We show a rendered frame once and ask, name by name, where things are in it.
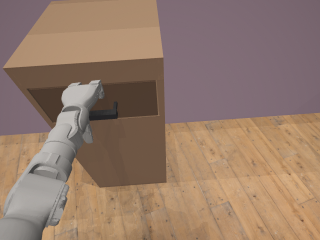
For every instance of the left robot hand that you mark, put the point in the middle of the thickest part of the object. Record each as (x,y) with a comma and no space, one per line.
(87,96)

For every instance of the handle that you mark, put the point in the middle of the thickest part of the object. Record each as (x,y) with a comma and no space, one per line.
(107,114)

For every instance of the drawer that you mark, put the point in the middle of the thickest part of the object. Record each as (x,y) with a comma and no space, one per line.
(134,99)

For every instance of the robot left forearm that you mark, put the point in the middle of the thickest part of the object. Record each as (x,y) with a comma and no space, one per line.
(59,150)

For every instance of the left robot upper arm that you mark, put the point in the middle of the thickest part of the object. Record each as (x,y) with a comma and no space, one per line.
(39,202)

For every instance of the cabinet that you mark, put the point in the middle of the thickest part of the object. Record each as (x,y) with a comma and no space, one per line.
(79,41)

